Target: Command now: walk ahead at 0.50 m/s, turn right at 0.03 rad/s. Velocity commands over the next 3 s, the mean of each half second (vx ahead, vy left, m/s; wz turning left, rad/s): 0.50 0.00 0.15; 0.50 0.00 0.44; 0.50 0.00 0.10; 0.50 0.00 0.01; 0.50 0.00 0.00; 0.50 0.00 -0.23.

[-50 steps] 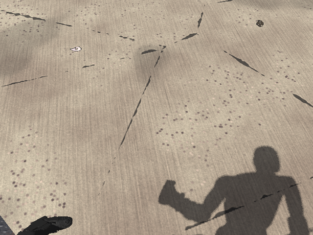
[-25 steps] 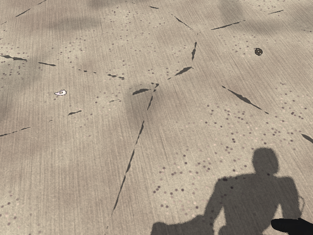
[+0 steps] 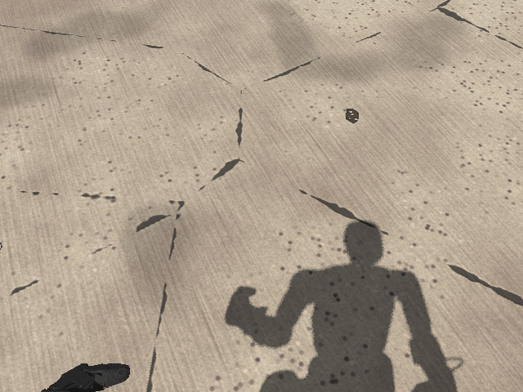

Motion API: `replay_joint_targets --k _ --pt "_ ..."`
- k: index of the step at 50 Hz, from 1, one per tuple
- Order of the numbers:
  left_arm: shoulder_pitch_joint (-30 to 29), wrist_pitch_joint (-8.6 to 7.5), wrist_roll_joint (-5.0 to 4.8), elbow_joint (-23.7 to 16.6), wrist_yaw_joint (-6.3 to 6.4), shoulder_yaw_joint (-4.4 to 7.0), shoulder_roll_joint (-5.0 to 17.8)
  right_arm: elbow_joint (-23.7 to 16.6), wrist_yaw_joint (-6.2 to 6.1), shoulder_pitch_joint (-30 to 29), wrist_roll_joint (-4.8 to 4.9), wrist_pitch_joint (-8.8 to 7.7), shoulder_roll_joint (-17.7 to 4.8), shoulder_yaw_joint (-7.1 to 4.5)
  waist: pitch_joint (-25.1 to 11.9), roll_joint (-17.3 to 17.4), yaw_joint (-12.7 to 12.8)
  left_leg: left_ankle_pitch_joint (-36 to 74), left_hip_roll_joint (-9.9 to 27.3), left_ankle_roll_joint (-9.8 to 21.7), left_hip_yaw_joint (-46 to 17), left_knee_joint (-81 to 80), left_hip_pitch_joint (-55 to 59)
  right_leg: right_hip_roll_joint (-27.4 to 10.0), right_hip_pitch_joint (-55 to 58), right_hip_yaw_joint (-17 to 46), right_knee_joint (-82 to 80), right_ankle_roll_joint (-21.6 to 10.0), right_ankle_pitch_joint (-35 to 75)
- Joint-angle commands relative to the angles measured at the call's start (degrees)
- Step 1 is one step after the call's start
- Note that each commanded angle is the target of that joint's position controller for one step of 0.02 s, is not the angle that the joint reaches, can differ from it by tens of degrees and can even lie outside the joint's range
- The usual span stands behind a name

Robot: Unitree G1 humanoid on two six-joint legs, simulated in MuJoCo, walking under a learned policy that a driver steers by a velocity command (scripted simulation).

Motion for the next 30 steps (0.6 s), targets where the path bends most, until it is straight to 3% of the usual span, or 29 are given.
replay_joint_targets --k 1,2,3,4,5,6,7,8,9,10,13,16,20,23,26,28,29,30 --pt "-4.1 -1.4 -0.1 -5.4 -0.67 1.66 5.6 -1.6 -0.68 0.8 0.28 0.46 -10.8 -2.76 1.3 6.9 2.5 27.8 17.1 8.2 -8.4 0.9 1.8 1.6 2.0 -1.1 -2.8 -2.1 -4.6" --pt "-0.2 -1.47 0.12 -4.4 -0.55 2.32 6.8 -1.7 -0.85 -0.4 0.36 0.73 -11.3 -2.86 -1.1 7.3 5.1 36.6 16.2 7.3 -7.1 5.5 1.9 3.1 8.2 -2.6 -4.4 -3.3 -5.3" --pt "7.6 -1.4 0.41 -2.1 -0.12 3.61 9.1 -1.8 -1.0 -0.7 0.23 0.94 -10.4 -2.47 -6.3 6.4 9.0 42.6 13.5 5.8 -4.8 14.7 -0.6 4.1 19.8 -3.7 -5.3 -5.1 -4.0" --pt "18.0 -1.2 1.01 -0.1 0.54 4.81 12.9 -3.2 -1.17 -1.1 -0.96 0.76 -7.8 -1.26 -14.8 2.5 13.2 32.0 10.7 3.7 -2.5 30.3 -11.0 -4.1 37.3 4.8 -2.2 -8.7 -0.7" --pt "21.8 -0.84 1.23 1.0 0.58 5.89 18.0 -4.5 -0.76 6.1 -1.09 -0.47 -1.4 0.78 -22.4 -12.4 10.3 -2.3 0.6 -0.4 -1.1 51.9 -35.0 -17.6 58.0 31.3 -5.9 -18.0 -11.6" --pt "23.0 -0.6 0.41 1.1 0.59 4.58 12.7 -3.6 -0.38 3.4 -0.25 -1.61 -5.6 -0.06 -23.5 -10.6 12.6 -15.6 1.2 -0.2 -8.5 59.0 -42.3 -18.3 58.1 39.9 -11.8 -18.1 -19.1" --pt "19.1 -0.57 0.3 1.0 0.73 3.65 10.7 -5.4 0.01 -2.0 1.09 -2.24 -8.9 -1.07 -14.2 -7.2 12.2 -11.8 4.2 0.4 -7.9 60.6 -46.5 -16.4 51.1 31.6 -13.2 -15.6 -19.3" --pt "15.3 -0.49 0.46 0.6 0.8 3.21 9.7 -6.3 -0.04 -5.5 0.88 -2.44 -8.5 -0.9 -9.1 -3.0 10.6 -6.7 6.9 0.4 -6.1 58.2 -45.4 -14.1 43.0 25.1 -14.4 -14.2 -14.7" --pt "12.3 -0.52 0.87 0.6 0.46 2.61 7.8 -6.4 -0.26 -7.9 -0.34 -2.16 -7.8 -1.06 -4.4 0.3 9.0 -3.3 8.4 0.3 -5.3 54.4 -43.4 -11.2 35.4 19.9 -16.6 -12.8 -9.2" --pt "10.5 -0.86 1.36 0.4 0.44 2.46 7.5 -6.3 -0.21 -5.6 -0.42 -1.64 -7.2 -1.22 -4.3 -3.3 6.4 -0.8 9.9 -0.2 -5.9 52.5 -39.7 -10.8 30.9 17.7 -18.1 -13.4 -5.4" --pt "9.2 -2.13 1.08 1.8 0.44 2.78 7.3 -4.8 -0.33 -3.5 0.07 0.38 -4.7 -0.82 -2.7 -2.7 4.5 2.4 10.8 -1.8 -5.8 49.0 -36.4 -9.6 24.7 10.3 -22.6 -13.7 -2.3" --pt "10.9 -2.52 1.62 3.8 1.14 3.27 8.6 -6.2 -0.45 -8.3 -0.13 0.85 -4.0 -0.75 -0.2 -0.9 5.7 11.0 10.5 -2.6 -7.4 41.7 -40.3 -9.5 25.2 4.4 -24.6 -12.8 1.1" --pt "11.7 -2.3 1.35 5.3 1.74 3.35 9.6 -7.9 0.55 -14.4 -0.07 0.28 -2.8 -0.44 1.4 -0.6 8.0 22.7 8.7 -1.8 -5.0 28.9 -38.4 -7.9 26.8 -3.2 -25.6 -10.1 2.0" --pt "14.6 -1.6 0.89 7.2 2.03 3.64 10.4 -10.2 1.46 -19.4 0.0 0.15 -2.0 -0.08 3.0 0.1 10.2 23.6 8.0 -0.7 -3.5 23.4 -39.8 -9.7 32.1 -5.3 -24.8 -9.4 2.5" --pt "15.7 -0.27 0.23 8.6 2.28 4.04 11.2 -12.6 2.47 -22.1 -0.05 0.26 -2.5 -0.23 3.7 -0.2 10.5 17.3 7.1 1.1 -1.7 20.6 -41.9 -11.8 39.1 -6.7 -21.1 -8.2 8.1" --pt "14.5 0.68 -0.02 8.4 2.82 4.46 12.5 -13.6 3.01 -20.7 -0.16 0.39 -3.7 -0.89 1.7 -1.8 8.6 11.1 4.5 3.0 1.5 20.1 -37.7 -12.1 41.4 -8.5 -15.0 -6.8 24.3" --pt "14.0 1.18 -0.05 8.2 3.22 4.71 13.4 -13.3 3.03 -17.5 -0.26 0.59 -5.0 -1.64 -1.0 -3.0 6.6 8.2 2.3 4.2 3.4 20.4 -32.6 -11.7 41.7 -9.6 -9.3 -6.0 34.6" --pt "13.1 1.77 -0.03 7.9 3.64 4.69 13.6 -11.7 2.83 -10.1 -0.19 0.72 -7.1 -3.01 -5.1 -2.6 2.3 9.2 -0.2 5.8 4.7 18.2 -22.7 -10.2 39.5 -11.4 0.7 -4.6 39.9"
Next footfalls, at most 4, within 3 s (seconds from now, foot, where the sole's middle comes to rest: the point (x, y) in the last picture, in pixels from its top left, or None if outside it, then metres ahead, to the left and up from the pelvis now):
0.08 right None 0.22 -0.13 -0.78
0.62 left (197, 385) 0.50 0.13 -0.78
1.12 right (234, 264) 0.83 0.02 -0.78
1.64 left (121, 221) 1.02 0.36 -0.78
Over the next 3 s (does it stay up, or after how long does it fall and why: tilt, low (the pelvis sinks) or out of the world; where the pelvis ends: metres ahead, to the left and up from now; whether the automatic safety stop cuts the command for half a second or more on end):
stays up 1.58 0.49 0.01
